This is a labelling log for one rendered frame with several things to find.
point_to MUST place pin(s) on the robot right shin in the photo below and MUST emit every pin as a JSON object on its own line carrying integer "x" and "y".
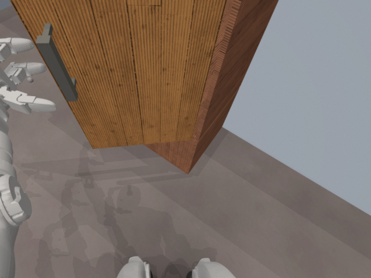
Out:
{"x": 204, "y": 260}

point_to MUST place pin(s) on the handle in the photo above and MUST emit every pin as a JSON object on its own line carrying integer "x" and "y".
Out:
{"x": 51, "y": 55}

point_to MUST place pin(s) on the robot left hand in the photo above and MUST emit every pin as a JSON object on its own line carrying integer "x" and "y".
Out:
{"x": 15, "y": 74}

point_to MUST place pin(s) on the cupboard door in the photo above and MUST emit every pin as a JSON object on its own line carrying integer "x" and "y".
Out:
{"x": 141, "y": 65}

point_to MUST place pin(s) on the left robot forearm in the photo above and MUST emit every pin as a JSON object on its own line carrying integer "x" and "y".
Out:
{"x": 6, "y": 151}

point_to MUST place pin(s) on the robot left thigh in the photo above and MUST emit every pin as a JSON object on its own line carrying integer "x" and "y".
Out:
{"x": 136, "y": 269}

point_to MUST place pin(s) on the left robot upper arm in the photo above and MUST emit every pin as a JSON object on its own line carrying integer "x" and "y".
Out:
{"x": 15, "y": 207}

